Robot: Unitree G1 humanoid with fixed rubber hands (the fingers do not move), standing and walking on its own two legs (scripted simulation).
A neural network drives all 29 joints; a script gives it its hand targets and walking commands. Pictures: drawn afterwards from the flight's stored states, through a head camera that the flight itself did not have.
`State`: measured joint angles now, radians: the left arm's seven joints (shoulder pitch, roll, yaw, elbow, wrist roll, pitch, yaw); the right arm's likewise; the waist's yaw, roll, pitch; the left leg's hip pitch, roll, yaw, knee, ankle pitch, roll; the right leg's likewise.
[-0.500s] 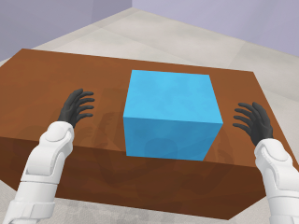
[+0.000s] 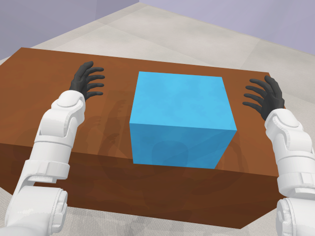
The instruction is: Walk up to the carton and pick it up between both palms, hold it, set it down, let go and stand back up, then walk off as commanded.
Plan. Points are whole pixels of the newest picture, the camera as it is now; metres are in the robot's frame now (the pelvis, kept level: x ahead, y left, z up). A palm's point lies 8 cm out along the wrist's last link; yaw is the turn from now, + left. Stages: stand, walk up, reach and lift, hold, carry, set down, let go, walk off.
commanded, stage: reach and lift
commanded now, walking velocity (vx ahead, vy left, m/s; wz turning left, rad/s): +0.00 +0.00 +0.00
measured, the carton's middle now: (177, 120) +0.46 -0.04 +0.01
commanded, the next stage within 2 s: none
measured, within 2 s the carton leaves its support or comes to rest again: neither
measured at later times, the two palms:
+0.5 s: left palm (83, 92) +0.42 +0.22 +0.14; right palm (262, 108) +0.41 -0.25 +0.13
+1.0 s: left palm (94, 109) +0.43 +0.20 +0.07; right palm (246, 124) +0.41 -0.24 +0.06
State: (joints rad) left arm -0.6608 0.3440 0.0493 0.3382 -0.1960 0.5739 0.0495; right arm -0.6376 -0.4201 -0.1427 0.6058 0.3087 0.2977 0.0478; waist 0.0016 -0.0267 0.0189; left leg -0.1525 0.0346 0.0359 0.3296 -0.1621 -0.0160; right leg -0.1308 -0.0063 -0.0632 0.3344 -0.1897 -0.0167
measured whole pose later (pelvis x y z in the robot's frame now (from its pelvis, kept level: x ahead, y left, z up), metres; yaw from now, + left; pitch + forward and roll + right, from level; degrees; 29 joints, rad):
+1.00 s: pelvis +0.01 +0.01 +0.00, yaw +0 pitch +12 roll -1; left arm -0.74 0.26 0.00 0.90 -0.17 -0.03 0.04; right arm -0.70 -0.37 -0.04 1.04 0.31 -0.16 0.06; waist 0.00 -0.01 -0.09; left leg -0.43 0.04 0.03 0.39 -0.17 -0.02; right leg -0.39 -0.01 -0.06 0.35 -0.18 -0.01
